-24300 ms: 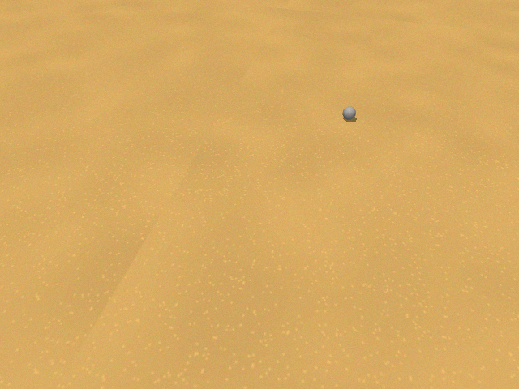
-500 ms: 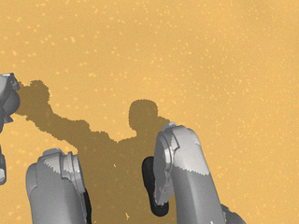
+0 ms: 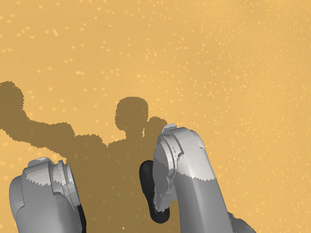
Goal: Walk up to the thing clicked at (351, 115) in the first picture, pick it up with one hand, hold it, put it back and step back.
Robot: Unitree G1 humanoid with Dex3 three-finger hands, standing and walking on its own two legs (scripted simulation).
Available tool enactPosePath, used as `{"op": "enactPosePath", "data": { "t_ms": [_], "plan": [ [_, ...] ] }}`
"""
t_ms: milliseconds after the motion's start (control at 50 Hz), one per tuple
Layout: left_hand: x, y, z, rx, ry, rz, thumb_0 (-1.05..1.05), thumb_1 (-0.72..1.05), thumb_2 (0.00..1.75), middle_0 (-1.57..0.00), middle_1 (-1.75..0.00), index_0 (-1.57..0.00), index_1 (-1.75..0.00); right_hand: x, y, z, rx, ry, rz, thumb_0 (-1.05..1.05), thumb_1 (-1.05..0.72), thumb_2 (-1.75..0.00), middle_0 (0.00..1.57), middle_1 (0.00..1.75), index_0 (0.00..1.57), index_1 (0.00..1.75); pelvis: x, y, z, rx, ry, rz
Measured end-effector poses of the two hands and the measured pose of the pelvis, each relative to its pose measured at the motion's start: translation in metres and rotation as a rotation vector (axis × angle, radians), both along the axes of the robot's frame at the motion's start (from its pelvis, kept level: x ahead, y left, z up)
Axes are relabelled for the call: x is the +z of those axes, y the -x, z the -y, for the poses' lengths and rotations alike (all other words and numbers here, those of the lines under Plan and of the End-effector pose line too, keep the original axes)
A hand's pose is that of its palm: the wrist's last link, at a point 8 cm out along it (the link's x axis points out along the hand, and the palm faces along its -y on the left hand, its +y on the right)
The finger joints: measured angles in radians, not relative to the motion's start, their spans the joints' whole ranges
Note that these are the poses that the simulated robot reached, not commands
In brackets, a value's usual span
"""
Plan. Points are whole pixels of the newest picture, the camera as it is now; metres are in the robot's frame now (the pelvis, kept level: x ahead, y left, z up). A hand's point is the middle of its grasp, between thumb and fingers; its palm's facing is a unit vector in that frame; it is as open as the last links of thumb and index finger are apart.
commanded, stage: rest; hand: left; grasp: from above
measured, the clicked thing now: out of the picture +0.45 +0.31 -0.24
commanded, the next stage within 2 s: open in 0.86 s
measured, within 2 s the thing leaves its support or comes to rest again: neither
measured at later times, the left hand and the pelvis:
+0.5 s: hand out of the picture +0.44 +0.30 -0.24, palm faces -0.47 -0.13 -0.87, open 10.4 cm; pelvis +0.00 +0.00 +0.00, yaw -1 degrees
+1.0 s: hand out of the picture +0.44 +0.30 -0.24, palm faces -0.47 -0.12 -0.87, open 10.4 cm; pelvis -0.01 +0.00 -0.01, yaw -2 degrees
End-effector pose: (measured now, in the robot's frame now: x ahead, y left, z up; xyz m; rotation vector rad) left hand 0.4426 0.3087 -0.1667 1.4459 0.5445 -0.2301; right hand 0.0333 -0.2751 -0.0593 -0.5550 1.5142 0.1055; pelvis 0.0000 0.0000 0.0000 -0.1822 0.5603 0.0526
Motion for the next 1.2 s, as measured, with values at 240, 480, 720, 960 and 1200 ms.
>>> {"op": "enactPosePath", "data": {
  "t_ms": [240, 480, 720, 960, 1200],
  "plan": [
    [-0.009, -0.004, 0.003, -0.016, 0.008, 0.003, 0.00, -0.12, 0.74, -0.47, -0.86, -0.57, -0.88, 0.002, 0.005, -0.006, 0.026, -0.018, -0.003, 0.00, -0.92, -0.90, 0.20, 0.30, 0.20, 0.30, -0.004, 0.001, -0.002, -0.007, 0.012, 0.024],
    [-0.015, -0.004, 0.003, -0.002, 0.003, 0.000, 0.00, -0.12, 0.73, -0.48, -0.86, -0.57, -0.87, 0.003, 0.005, -0.010, 0.047, -0.038, -0.003, 0.00, -0.92, -0.91, 0.20, 0.30, 0.20, 0.30, -0.005, 0.002, -0.002, -0.012, 0.019, 0.032],
    [-0.019, -0.005, 0.002, -0.006, 0.007, -0.006, 0.00, -0.13, 0.72, -0.49, -0.85, -0.59, -0.86, 0.006, 0.005, -0.011, 0.080, -0.041, -0.009, 0.00, -0.92, -0.91, 0.20, 0.30, 0.20, 0.30, -0.005, 0.003, -0.002, -0.016, 0.025, 0.046],
    [-0.019, -0.005, 0.003, -0.015, 0.000, -0.005, 0.00, -0.14, 0.73, -0.50, -0.85, -0.60, -0.85, 0.007, 0.005, -0.015, 0.117, -0.055, -0.004, 0.00, -0.92, -0.91, 0.20, 0.30, 0.20, 0.30, -0.005, 0.005, -0.003, -0.021, 0.033, 0.061],
    [-0.020, -0.005, 0.003, -0.028, -0.006, 0.001, 0.00, -0.14, 0.77, -0.41, -0.92, -0.49, -0.91, 0.009, 0.003, -0.020, 0.142, -0.070, 0.006, 0.00, -0.91, -0.91, 0.20, 0.30, 0.20, 0.30, -0.004, 0.007, -0.003, -0.025, 0.040, 0.069]
  ]
}}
